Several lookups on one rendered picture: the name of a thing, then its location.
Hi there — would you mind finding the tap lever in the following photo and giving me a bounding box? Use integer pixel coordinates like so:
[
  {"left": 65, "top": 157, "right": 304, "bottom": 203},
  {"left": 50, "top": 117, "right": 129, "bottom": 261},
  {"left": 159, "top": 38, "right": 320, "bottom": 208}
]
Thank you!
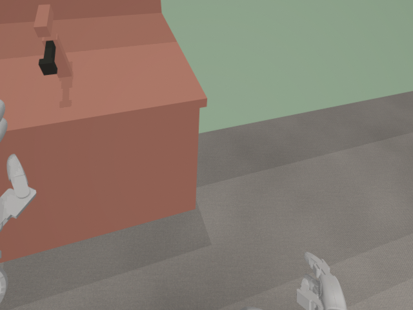
[{"left": 39, "top": 41, "right": 57, "bottom": 76}]

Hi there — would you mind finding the robot left hand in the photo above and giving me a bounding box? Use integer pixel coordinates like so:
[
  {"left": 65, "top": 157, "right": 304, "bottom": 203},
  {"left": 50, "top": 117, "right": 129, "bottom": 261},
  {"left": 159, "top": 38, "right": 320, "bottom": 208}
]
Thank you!
[{"left": 0, "top": 100, "right": 36, "bottom": 232}]

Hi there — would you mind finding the counter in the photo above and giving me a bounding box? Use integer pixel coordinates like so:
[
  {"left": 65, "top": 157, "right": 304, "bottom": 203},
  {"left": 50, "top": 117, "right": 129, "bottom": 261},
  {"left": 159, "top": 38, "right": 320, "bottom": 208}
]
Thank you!
[{"left": 0, "top": 0, "right": 207, "bottom": 263}]

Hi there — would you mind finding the robot right hand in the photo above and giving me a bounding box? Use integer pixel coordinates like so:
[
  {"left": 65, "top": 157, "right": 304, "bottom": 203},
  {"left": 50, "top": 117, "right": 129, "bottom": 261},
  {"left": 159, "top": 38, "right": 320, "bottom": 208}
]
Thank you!
[{"left": 297, "top": 252, "right": 347, "bottom": 310}]

